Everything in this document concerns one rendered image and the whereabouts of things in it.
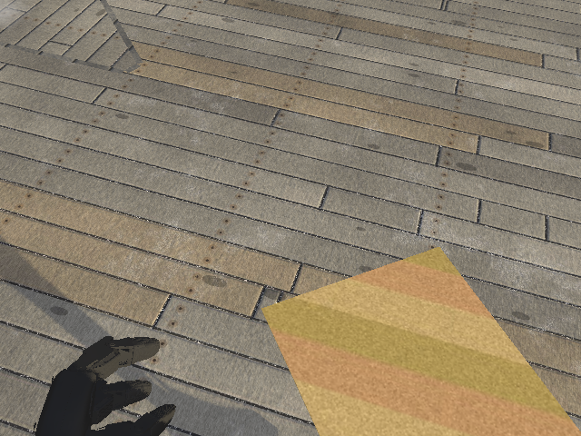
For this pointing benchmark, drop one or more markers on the left robot hand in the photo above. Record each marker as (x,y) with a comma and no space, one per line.
(79,396)

